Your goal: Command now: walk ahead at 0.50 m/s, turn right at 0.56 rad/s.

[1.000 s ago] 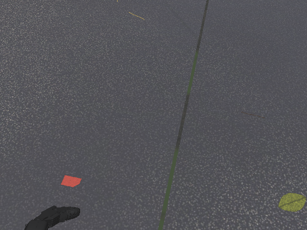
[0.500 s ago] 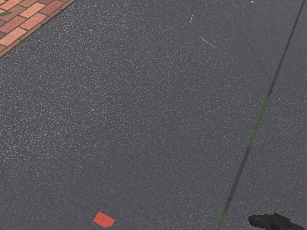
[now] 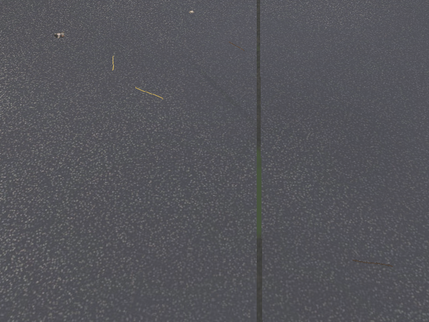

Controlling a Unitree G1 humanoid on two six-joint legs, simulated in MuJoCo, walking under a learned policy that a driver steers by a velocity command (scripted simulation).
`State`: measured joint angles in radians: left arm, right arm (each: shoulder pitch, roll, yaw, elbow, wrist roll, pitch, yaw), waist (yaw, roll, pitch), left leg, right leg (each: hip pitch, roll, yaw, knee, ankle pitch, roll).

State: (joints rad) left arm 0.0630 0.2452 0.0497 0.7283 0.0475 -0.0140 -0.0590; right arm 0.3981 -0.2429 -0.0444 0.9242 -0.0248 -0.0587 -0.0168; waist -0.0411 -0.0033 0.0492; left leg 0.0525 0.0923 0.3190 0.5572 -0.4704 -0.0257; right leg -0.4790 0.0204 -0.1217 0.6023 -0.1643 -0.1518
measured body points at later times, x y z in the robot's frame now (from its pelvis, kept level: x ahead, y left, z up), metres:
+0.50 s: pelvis +0.27 -0.01 +0.01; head +0.30 -0.02 +0.46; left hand +0.32 +0.28 -0.11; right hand +0.43 -0.28 -0.07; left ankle +0.43 +0.07 -0.70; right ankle +0.11 -0.06 -0.71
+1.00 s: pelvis +0.52 -0.08 +0.02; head +0.55 -0.09 +0.47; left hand +0.80 +0.06 -0.07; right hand +0.39 -0.30 -0.12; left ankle +0.44 +0.06 -0.71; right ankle +0.62 -0.22 -0.70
